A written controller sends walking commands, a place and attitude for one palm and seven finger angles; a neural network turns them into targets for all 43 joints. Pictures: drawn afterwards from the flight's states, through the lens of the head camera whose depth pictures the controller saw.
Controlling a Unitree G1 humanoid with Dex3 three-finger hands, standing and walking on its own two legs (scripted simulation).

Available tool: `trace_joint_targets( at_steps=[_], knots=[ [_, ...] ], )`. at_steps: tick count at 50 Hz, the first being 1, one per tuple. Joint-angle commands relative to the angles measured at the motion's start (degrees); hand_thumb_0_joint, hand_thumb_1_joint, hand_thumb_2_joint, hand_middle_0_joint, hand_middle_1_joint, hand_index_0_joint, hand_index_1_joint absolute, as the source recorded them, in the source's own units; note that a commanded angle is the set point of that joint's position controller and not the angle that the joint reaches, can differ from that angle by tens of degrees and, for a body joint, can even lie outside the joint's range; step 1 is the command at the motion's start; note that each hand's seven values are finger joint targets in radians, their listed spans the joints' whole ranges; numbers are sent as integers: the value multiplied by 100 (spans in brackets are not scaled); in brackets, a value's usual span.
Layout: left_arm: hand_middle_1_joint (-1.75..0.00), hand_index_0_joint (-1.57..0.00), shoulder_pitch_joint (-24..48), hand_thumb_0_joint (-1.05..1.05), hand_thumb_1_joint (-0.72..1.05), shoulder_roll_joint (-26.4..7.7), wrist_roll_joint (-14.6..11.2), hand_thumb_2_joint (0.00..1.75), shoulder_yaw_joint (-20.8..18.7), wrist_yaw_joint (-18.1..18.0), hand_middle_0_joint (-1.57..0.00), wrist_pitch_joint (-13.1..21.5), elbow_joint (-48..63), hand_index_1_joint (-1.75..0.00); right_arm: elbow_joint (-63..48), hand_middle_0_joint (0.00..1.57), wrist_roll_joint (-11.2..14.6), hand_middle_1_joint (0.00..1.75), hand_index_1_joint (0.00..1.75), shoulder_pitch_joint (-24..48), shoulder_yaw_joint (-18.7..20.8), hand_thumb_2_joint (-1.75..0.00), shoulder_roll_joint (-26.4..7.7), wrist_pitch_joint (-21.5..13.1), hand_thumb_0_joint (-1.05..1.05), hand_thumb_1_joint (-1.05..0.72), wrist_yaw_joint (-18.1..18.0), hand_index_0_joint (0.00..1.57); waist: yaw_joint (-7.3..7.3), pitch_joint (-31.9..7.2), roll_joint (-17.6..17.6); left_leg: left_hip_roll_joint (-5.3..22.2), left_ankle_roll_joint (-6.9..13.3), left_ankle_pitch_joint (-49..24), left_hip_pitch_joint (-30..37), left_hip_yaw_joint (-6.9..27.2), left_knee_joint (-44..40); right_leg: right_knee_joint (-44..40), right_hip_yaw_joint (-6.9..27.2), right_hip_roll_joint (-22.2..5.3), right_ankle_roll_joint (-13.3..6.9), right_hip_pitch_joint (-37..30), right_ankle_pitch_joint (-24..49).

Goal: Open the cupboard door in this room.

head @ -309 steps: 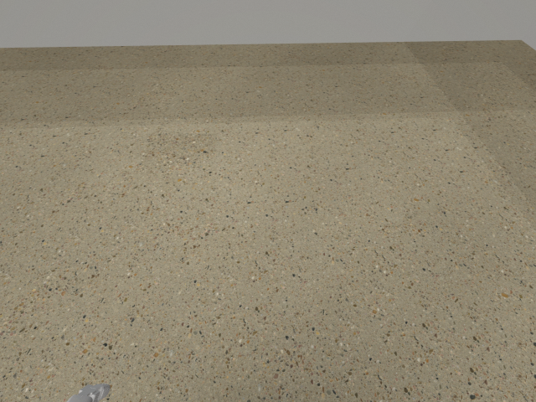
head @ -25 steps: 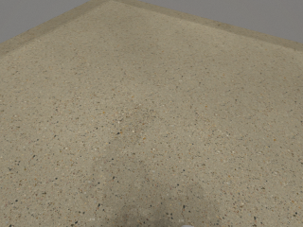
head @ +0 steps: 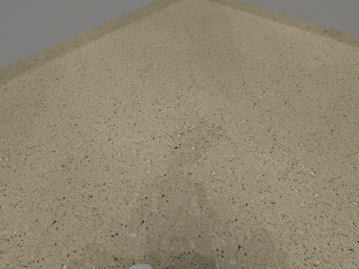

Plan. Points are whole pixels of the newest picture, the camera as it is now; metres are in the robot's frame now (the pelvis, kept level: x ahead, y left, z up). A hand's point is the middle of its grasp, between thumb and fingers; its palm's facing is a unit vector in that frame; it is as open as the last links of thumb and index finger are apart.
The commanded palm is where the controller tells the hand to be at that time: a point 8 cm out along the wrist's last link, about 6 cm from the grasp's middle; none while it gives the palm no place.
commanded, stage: turn or walk to find it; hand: left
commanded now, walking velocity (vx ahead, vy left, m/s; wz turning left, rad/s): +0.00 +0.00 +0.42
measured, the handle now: out of the picture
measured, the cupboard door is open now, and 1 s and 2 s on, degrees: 0 0 0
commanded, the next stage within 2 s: none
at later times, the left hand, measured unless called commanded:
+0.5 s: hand out of the picture +0.04 +0.22 -0.15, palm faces +0.20 -0.94 -0.28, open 7.4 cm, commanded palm none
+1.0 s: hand out of the picture -0.12 +0.23 -0.18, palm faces +0.45 -0.86 -0.24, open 7.4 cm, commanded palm none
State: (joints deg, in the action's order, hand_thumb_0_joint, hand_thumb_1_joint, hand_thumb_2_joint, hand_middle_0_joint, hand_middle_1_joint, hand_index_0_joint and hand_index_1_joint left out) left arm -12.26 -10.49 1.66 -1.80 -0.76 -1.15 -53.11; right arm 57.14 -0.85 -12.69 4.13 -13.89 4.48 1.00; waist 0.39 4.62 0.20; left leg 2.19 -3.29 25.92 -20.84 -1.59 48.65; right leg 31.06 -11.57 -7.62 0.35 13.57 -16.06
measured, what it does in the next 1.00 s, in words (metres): steps on the spot, turning left: left foot, then right foot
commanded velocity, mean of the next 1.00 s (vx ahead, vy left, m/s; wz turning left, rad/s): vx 0.00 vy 0.00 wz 0.42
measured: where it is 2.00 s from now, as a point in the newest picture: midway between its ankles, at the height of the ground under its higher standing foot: outside the picture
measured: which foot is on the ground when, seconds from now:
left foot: up 0.00-0.06, down 0.08-0.48, up 0.50-0.86, down 0.88-1.00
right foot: down 0.00-0.08, up 0.10-0.46, down 0.48-0.88, up 0.90-1.00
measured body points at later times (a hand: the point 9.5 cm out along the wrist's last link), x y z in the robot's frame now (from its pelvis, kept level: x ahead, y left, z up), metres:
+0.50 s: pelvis -0.02 +0.00 -0.01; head +0.01 -0.02 +0.44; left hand +0.03 +0.27 -0.13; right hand +0.09 -0.23 -0.16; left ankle -0.02 +0.14 -0.73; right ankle +0.00 -0.10 -0.74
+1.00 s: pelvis -0.06 +0.03 -0.01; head -0.04 +0.06 +0.44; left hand -0.14 +0.28 -0.16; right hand +0.12 -0.17 -0.14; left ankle -0.09 +0.12 -0.74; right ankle -0.01 -0.11 -0.68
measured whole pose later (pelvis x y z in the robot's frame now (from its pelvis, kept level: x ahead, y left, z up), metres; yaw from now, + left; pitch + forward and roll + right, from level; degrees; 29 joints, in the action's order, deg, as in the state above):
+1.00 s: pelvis -0.06 +0.03 -0.01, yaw +25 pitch -1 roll -1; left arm -13.5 -14.8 0.9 -3.6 -0.8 -4.6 -56.4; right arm 54.6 -1.2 -9.5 2.3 -11.4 1.2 0.1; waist -0.7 4.7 2.7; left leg 0.6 1.7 17.3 -15.5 -2.8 33.5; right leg 57.9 -5.3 -6.7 3.5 24.2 -28.0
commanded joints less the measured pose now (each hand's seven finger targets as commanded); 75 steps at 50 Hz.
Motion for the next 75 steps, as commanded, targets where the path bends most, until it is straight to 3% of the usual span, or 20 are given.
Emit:
trace_joint_targets(
  at_steps=[1,2,4,11,21,22,24,26,30,38,42,43,44,45,51,60,64,67,71,75],
  knots=[
    [-30,-20,-211,0,90,-1377,-6,90,-400,-87,-20,74,140,-30,-486,20,39,30,30,34,15,-90,-265,-277,0,-90,-32,20,-111,-744,1101,-142,60,-620,442,-410,-1626,-288,700,-1190,-527,-688,2402],
    [-30,-20,-195,0,90,-1301,-56,90,-398,-80,-20,39,153,-30,-438,20,22,30,30,-187,38,-90,-403,-327,0,-90,-34,20,31,-861,743,-58,130,-1370,1088,-319,-2418,188,502,-1065,-256,-291,2071],
    [-30,-20,-123,0,90,-684,-101,90,-250,-24,-20,-31,482,-30,-457,20,-33,30,30,-546,236,-90,-1348,-390,0,-90,-67,20,224,-843,-1845,2013,1121,-4118,2098,2197,-2975,2139,177,26,430,1875,-1894],
    [-30,-20,163,0,90,-741,-91,90,-248,24,-20,-68,193,-30,-495,20,-26,30,30,57,82,-90,-871,-436,0,-90,-222,20,48,-571,-824,1137,1212,-3913,1412,1219,-2889,2879,954,168,418,1573,-859],
    [-30,-20,-204,0,90,-685,-124,90,-221,-44,-20,24,282,-30,-622,20,-46,30,30,196,194,-90,-925,-310,0,-90,-149,20,-81,-656,-878,880,1107,-3277,724,1768,-2481,128,796,578,335,6,-185],
    [-30,-20,-451,0,90,-752,-118,90,-242,-61,-20,70,242,-30,-670,20,-16,30,30,247,188,-90,-844,-308,0,-90,-135,20,-214,-771,-636,677,912,-2832,390,1683,-2180,-671,841,471,315,-578,359],
    [-30,-20,-549,0,90,-1554,16,90,-394,-123,-20,162,283,-30,-893,20,36,30,30,186,84,-90,-232,-322,0,-90,-77,20,-271,-639,1695,-595,188,269,-1286,390,-278,-1530,2932,-1656,-536,-1383,980],
    [-30,-20,-216,0,90,-1407,-40,90,-404,-154,-20,119,412,-30,-855,20,-28,30,30,395,208,-90,-547,-161,0,-90,-84,20,-213,-357,1281,-311,231,517,-1088,737,1512,-1766,2879,-1823,-953,-120,381],
    [-30,-20,278,0,90,-970,-34,90,-251,-121,-20,181,544,-30,-518,20,-48,30,30,0,162,-90,-434,-123,0,-90,16,20,61,-224,892,-89,30,-470,-1044,394,2057,-1422,1350,-1022,-648,-131,1005],
    [-30,-20,-357,0,90,-1348,31,90,-366,-105,-20,127,186,-30,-616,20,20,30,30,576,26,-90,-248,-186,0,-90,4,20,-320,-404,1099,-34,-18,103,-404,-187,-64,-971,984,-1315,-844,-699,2208],
    [-30,-20,-223,0,90,-1369,-27,90,-400,-84,-20,66,132,-30,-498,20,23,30,30,22,4,-90,-317,-300,0,-90,-30,20,-41,-770,913,-88,96,-968,695,-397,-1972,-100,515,-1182,-420,-547,2220],
    [-30,-20,-276,0,90,-1226,-82,90,-379,-63,-20,25,152,-30,-460,20,13,30,30,-138,57,-90,-556,-354,0,-90,-25,20,60,-912,290,144,209,-1722,1468,-89,-2605,547,313,-962,-120,33,1677],
    [-30,-20,-382,0,90,-880,-116,90,-329,-29,-20,-15,313,-30,-503,20,-35,30,30,-269,184,-90,-1143,-405,0,-90,-44,20,120,-979,-1300,1494,768,-3122,2170,1694,-2881,1638,37,-248,305,1429,-462],
    [-30,-20,32,0,90,-724,-68,90,-218,-27,-20,-40,512,-30,-450,20,-29,30,30,-569,246,-90,-1434,-358,0,-90,-72,20,325,-823,-1639,2165,1365,-3974,1825,2179,-3018,2503,363,44,373,1751,-2112],
    [-30,-20,49,0,90,-772,-74,90,-276,32,-20,-82,142,-30,-563,20,-18,30,30,180,59,-90,-888,-435,0,-90,-210,20,-19,-558,-815,1136,1156,-3217,1209,1246,-3068,3220,980,120,402,1597,-714],
    [-30,-20,362,0,90,-620,-114,90,-219,-27,-20,-57,403,-30,-555,20,-69,30,30,-91,162,-90,-943,-345,0,-90,-173,20,172,-613,-912,1106,1320,-3019,1159,1967,-2968,1579,993,437,374,1004,-1018],
    [-30,-20,-330,0,90,-680,-128,90,-237,-55,-20,26,273,-30,-688,20,-38,30,30,175,204,-90,-893,-299,0,-90,-137,20,-158,-800,-748,733,1018,-2539,411,1933,-2491,-344,839,573,301,-371,66],
    [-30,-20,-443,0,90,-1609,-20,90,-379,-123,-20,108,417,-30,-916,20,-14,30,30,204,161,-90,-365,-273,0,-90,-76,20,-309,-604,1442,-549,182,624,-1301,549,344,-1719,3002,-1983,-775,-811,500],
    [-30,-20,480,0,90,-935,-70,90,-247,-119,-20,158,585,-30,-469,20,-61,30,30,-169,212,-90,-434,-113,0,-90,4,20,200,-65,699,-156,98,-488,-1179,592,2095,-1598,1631,-1017,-572,94,591],
    [-30,-20,8,0,90,-914,-54,90,-240,-126,-20,207,412,-30,-411,20,-57,30,30,-85,165,-90,-398,-102,0,-90,-4,20,-10,-242,872,-59,-79,-593,-1175,398,1959,-1414,1260,-1032,-665,-452,1345]
  ],
)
